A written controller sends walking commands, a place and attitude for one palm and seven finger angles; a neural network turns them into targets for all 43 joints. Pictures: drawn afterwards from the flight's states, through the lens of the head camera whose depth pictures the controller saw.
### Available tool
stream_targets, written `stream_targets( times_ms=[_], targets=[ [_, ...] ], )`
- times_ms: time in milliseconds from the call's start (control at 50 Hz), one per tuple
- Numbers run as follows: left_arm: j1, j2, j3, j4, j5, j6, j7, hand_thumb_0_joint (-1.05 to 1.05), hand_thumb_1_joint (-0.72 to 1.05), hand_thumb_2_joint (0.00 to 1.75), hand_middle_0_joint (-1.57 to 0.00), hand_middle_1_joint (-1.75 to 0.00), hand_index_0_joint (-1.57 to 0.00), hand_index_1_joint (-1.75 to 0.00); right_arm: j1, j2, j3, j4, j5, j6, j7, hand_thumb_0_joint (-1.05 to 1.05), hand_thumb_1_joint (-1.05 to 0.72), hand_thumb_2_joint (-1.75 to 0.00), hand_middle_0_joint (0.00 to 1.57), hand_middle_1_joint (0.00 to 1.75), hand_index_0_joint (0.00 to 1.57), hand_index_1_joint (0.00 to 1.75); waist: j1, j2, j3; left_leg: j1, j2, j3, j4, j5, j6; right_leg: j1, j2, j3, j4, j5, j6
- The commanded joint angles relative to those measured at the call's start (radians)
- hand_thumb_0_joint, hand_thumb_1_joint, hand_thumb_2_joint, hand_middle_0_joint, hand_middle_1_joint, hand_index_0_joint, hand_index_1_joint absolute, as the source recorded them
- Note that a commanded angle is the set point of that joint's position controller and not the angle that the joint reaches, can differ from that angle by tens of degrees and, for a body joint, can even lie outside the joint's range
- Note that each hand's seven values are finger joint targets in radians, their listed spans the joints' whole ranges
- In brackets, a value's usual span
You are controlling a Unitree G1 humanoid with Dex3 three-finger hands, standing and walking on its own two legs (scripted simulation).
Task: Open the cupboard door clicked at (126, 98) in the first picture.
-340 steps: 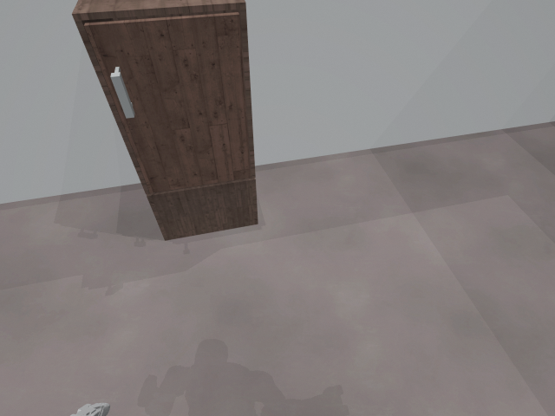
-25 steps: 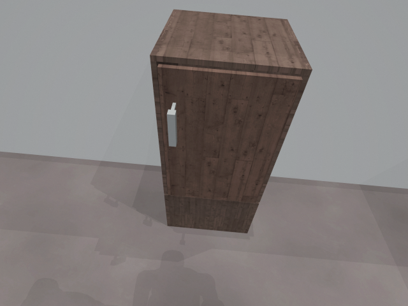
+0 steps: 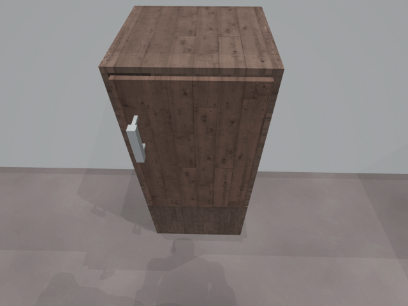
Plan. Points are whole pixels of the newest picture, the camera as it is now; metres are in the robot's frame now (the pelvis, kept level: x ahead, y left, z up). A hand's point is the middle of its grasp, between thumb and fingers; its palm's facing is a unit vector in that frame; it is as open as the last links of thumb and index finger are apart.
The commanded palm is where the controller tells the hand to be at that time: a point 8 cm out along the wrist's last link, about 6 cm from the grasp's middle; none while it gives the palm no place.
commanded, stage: come to a stop and stand still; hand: left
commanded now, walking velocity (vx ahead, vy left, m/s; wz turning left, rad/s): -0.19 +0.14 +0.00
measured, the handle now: (138, 139) +0.53 +0.21 -0.01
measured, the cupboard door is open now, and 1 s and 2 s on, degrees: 0 0 0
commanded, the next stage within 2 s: look again from close up in 0.72 s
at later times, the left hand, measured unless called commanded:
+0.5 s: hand out of the picture +0.01 +0.18 -0.17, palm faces +0.03 -0.97 -0.24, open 7.4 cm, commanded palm none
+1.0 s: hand out of the picture +0.00 +0.15 -0.17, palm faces -0.01 -0.98 -0.17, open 7.4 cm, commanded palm none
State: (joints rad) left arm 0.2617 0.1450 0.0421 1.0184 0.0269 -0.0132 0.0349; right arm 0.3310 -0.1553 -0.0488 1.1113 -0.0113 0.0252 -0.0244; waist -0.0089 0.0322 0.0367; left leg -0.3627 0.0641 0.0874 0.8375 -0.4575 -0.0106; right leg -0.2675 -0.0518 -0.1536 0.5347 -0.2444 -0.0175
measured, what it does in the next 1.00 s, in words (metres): steps on the spot: left foot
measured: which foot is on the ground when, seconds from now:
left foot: up 0.00-0.08, down 0.10-1.00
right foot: down 0.00-1.00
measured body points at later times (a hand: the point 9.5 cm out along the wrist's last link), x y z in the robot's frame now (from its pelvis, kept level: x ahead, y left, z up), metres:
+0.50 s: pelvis -0.02 +0.00 -0.01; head -0.03 -0.02 +0.44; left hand +0.01 +0.23 -0.15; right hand +0.07 -0.22 -0.16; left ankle +0.05 +0.09 -0.73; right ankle -0.02 -0.11 -0.73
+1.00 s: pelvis +0.00 -0.02 +0.00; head +0.01 -0.01 +0.45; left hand +0.00 +0.20 -0.16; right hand -0.04 -0.23 -0.15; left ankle +0.05 +0.09 -0.73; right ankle -0.02 -0.11 -0.73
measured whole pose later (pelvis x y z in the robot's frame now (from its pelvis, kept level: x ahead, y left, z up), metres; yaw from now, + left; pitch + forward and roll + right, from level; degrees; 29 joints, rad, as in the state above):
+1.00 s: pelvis +0.00 -0.02 +0.00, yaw +0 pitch -1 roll +0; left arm 0.30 0.15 -0.02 1.07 0.01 0.00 0.03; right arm 0.36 -0.13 0.01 1.11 -0.01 0.00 -0.01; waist -0.01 -0.01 0.02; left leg -0.29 0.03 0.10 0.47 -0.18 0.02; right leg -0.19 0.00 -0.08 0.50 -0.29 -0.03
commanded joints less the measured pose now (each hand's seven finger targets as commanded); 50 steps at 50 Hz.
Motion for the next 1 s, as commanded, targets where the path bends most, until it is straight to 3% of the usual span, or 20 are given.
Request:
stream_targets(
  times_ms=[0, 40, 60, 100, 120, 140, 180, 280, 300, 320, 340, 360, 380, 420, 460, 480, 520, 560, 660, 980],
  targets=[
    [0.039, 0.172, 0.034, -0.05, -0.002, 0.007, 0.018, 0.0, 0.9, 0.9, -0.2, -0.3, -0.2, -0.3, 0.069, -0.009, 0.004, -0.059, 0.001, -0.006, 0.004, 0.0, -0.9, -0.9, 0.2, 0.3, 0.2, 0.3, -0.002, -0.15, -0.005, 0.06, -0.022, 0.023, -0.183, 0.141, -0.021, 0.012, -0.261, 0.192, -0.136, 0.494, -0.137],
    [0.029, 0.172, 0.042, -0.053, -0.007, 0.019, 0.017, 0.0, 0.9, 0.9, -0.2, -0.3, -0.2, -0.3, 0.067, -0.032, -0.007, -0.072, -0.001, -0.004, 0.003, 0.0, -0.9, -0.9, 0.2, 0.3, 0.2, 0.3, -0.007, -0.145, -0.01, 0.134, -0.018, 0.024, -0.306, 0.255, -0.016, -0.012, -0.243, 0.184, -0.085, 0.442, -0.106],
    [0.031, 0.157, 0.04, -0.059, -0.01, 0.025, 0.014, 0.0, 0.9, 0.9, -0.2, -0.3, -0.2, -0.3, 0.056, -0.062, -0.012, -0.084, -0.002, -0.006, 0.003, 0.0, -0.9, -0.9, 0.2, 0.3, 0.2, 0.3, -0.005, -0.086, -0.022, 0.188, 0.018, -0.016, -0.345, 0.403, 0.002, -0.051, -0.201, 0.166, -0.046, 0.365, -0.071],
    [0.048, 0.084, 0.025, -0.081, -0.01, 0.038, 0.015, 0.0, 0.9, 0.9, -0.2, -0.3, -0.2, -0.3, 0.018, -0.144, -0.023, -0.124, -0.008, -0.014, 0.001, 0.0, -0.9, -0.9, 0.2, 0.3, 0.2, 0.3, 0.011, 0.171, -0.023, 0.155, 0.217, -0.218, -0.466, 0.789, 0.123, -0.064, -0.033, 0.04, 0.112, -0.034, 0.032],
    [0.042, 0.079, 0.017, -0.073, -0.01, 0.042, 0.017, 0.0, 0.9, 0.9, -0.2, -0.3, -0.2, -0.3, -0.029, -0.144, -0.022, -0.133, -0.008, -0.018, -0.004, 0.0, -0.9, -0.9, 0.2, 0.3, 0.2, 0.3, 0.011, 0.231, -0.029, 0.135, 0.242, -0.238, -0.516, 0.833, 0.176, -0.05, -0.005, 0.061, 0.253, -0.236, 0.036],
    [0.048, 0.081, 0.017, -0.068, -0.011, 0.048, 0.015, 0.0, 0.9, 0.9, -0.2, -0.3, -0.2, -0.3, -0.066, -0.146, -0.023, -0.15, -0.01, -0.019, -0.01, 0.0, -0.9, -0.9, 0.2, 0.3, 0.2, 0.3, 0.013, 0.196, -0.037, 0.127, 0.251, -0.238, -0.527, 0.791, 0.211, -0.06, -0.009, 0.102, 0.348, -0.296, 0.031],
    [0.06, 0.067, 0.013, -0.054, -0.005, 0.045, 0.01, 0.0, 0.9, 0.9, -0.2, -0.3, -0.2, -0.3, -0.122, -0.148, -0.023, -0.164, -0.015, -0.016, -0.009, 0.0, -0.9, -0.9, 0.2, 0.3, 0.2, 0.3, 0.026, 0.132, -0.042, 0.169, 0.239, -0.197, -0.487, 0.796, 0.224, -0.096, -0.007, 0.117, 0.362, -0.276, 0.028],
    [0.111, 0.059, 0.001, -0.039, -0.002, 0.028, 0.009, 0.0, 0.9, 0.9, -0.2, -0.3, -0.2, -0.3, -0.126, -0.15, -0.029, -0.161, -0.008, -0.015, -0.003, 0.0, -0.9, -0.9, 0.2, 0.3, 0.2, 0.3, 0.028, 0.049, -0.1, 0.215, 0.187, -0.145, -0.427, 0.679, 0.167, 0.03, 0.002, 0.086, 0.026, -0.085, 0.044],
    [0.172, 0.09, -0.014, -0.024, -0.007, 0.01, 0.038, 0.0, 0.9, 0.9, -0.2, -0.3, -0.2, -0.3, -0.187, -0.191, -0.03, -0.224, 0.022, -0.037, -0.008, 0.0, -0.9, -0.9, 0.2, 0.3, 0.2, 0.3, 0.054, -0.028, -0.122, 0.233, 0.185, -0.138, -0.197, 0.778, 0.109, -0.011, -0.059, 0.212, -0.159, 0.074, 0.025],
    [0.079, 0.153, -0.006, -0.101, 0.001, -0.004, 0.032, 0.0, 0.9, 0.9, -0.2, -0.3, -0.2, -0.3, -0.132, -0.111, -0.019, -0.254, 0.013, -0.027, 0.02, 0.0, -0.9, -0.9, 0.2, 0.3, 0.2, 0.3, 0.001, -0.185, -0.093, 0.05, 0.039, -0.054, -0.199, 0.246, 0.049, 0.007, -0.145, 0.32, -0.193, 0.019, -0.033],
    [0.031, 0.186, -0.012, -0.128, 0.002, -0.013, 0.026, 0.0, 0.9, 0.9, -0.2, -0.3, -0.2, -0.3, -0.118, -0.088, -0.01, -0.26, 0.0, -0.02, 0.03, 0.0, -0.9, -0.9, 0.2, 0.3, 0.2, 0.3, -0.023, -0.135, -0.065, 0.073, -0.02, -0.016, -0.19, 0.097, 0.017, -0.067, -0.199, 0.362, -0.189, -0.041, -0.094],
    [0.015, 0.184, -0.007, -0.144, 0.002, -0.02, 0.024, 0.0, 0.9, 0.9, -0.2, -0.3, -0.2, -0.3, -0.098, -0.074, -0.007, -0.25, -0.005, -0.017, 0.035, 0.0, -0.9, -0.9, 0.2, 0.3, 0.2, 0.3, -0.035, -0.111, -0.073, 0.072, -0.035, -0.014, -0.185, 0.129, 0.018, -0.048, -0.169, 0.338, -0.148, 0.053, -0.121],
    [0.002, 0.184, -0.003, -0.149, 0.001, -0.025, 0.023, 0.0, 0.9, 0.9, -0.2, -0.3, -0.2, -0.3, -0.08, -0.065, -0.001, -0.246, -0.006, -0.019, 0.034, 0.0, -0.9, -0.9, 0.2, 0.3, 0.2, 0.3, -0.04, -0.096, -0.089, 0.095, -0.031, -0.007, -0.238, 0.156, 0.024, -0.016, -0.158, 0.301, -0.101, 0.127, -0.116],
    [0.002, 0.164, -0.009, -0.148, -0.006, -0.013, 0.018, 0.0, 0.9, 0.9, -0.2, -0.3, -0.2, -0.3, -0.069, -0.088, -0.002, -0.242, -0.003, -0.022, 0.029, 0.0, -0.9, -0.9, 0.2, 0.3, 0.2, 0.3, -0.035, -0.094, -0.033, 0.154, 0.0, -0.052, -0.302, 0.21, 0.04, -0.119, -0.106, 0.238, -0.081, -0.037, -0.071],
    [0.02, 0.145, -0.014, -0.144, -0.004, 0.005, 0.014, 0.0, 0.9, 0.9, -0.2, -0.3, -0.2, -0.3, -0.081, -0.114, -0.001, -0.243, -0.007, -0.02, 0.027, 0.0, -0.9, -0.9, 0.2, 0.3, 0.2, 0.3, -0.018, -0.031, 0.065, 0.068, 0.044, -0.133, -0.407, 0.076, 0.067, -0.164, -0.034, 0.189, -0.081, -0.252, -0.035],
    [0.039, 0.136, -0.016, -0.141, 0.0, 0.007, 0.012, 0.0, 0.9, 0.9, -0.2, -0.3, -0.2, -0.3, -0.088, -0.116, 0.002, -0.239, -0.01, -0.021, 0.027, 0.0, -0.9, -0.9, 0.2, 0.3, 0.2, 0.3, -0.005, 0.003, 0.108, 0.01, 0.055, -0.153, -0.455, 0.013, 0.077, -0.146, -0.018, 0.174, -0.083, -0.263, -0.026],
    [0.072, 0.137, -0.016, -0.128, 0.0, 0.008, 0.009, 0.0, 0.9, 0.9, -0.2, -0.3, -0.2, -0.3, -0.08, -0.121, 0.003, -0.236, -0.012, -0.018, 0.026, 0.0, -0.9, -0.9, 0.2, 0.3, 0.2, 0.3, 0.005, -0.036, 0.099, -0.032, 0.047, -0.159, -0.478, -0.056, 0.072, -0.112, -0.011, 0.18, -0.098, -0.29, -0.026],
    [0.085, 0.139, -0.016, -0.121, -0.001, 0.008, 0.007, 0.0, 0.9, 0.9, -0.2, -0.3, -0.2, -0.3, -0.058, -0.121, 0.007, -0.226, -0.013, -0.018, 0.025, 0.0, -0.9, -0.9, 0.2, 0.3, 0.2, 0.3, 0.004, -0.068, 0.081, -0.009, 0.031, -0.136, -0.464, -0.04, 0.065, -0.126, -0.027, 0.203, -0.132, -0.342, -0.034],
    [0.075, 0.147, -0.02, -0.097, -0.007, 0.0, 0.002, 0.0, 0.9, 0.9, -0.2, -0.3, -0.2, -0.3, -0.009, -0.104, 0.023, -0.175, -0.012, -0.03, 0.021, 0.0, -0.9, -0.9, 0.2, 0.3, 0.2, 0.3, -0.001, -0.046, 0.046, 0.043, 0.024, -0.116, -0.455, 0.038, 0.054, -0.116, -0.047, 0.221, -0.169, -0.315, -0.042],
    [0.1, 0.104, -0.039, 0.035, -0.014, -0.016, 0.001, 0.0, 0.9, 0.9, -0.2, -0.3, -0.2, -0.3, 0.045, -0.061, 0.044, -0.026, 0.0, -0.056, 0.004, 0.0, -0.9, -0.9, 0.2, 0.3, 0.2, 0.3, 0.009, -0.023, 0.026, 0.119, 0.048, -0.095, -0.464, 0.262, 0.045, 0.009, -0.05, 0.193, -0.182, -0.032, -0.031]
  ],
)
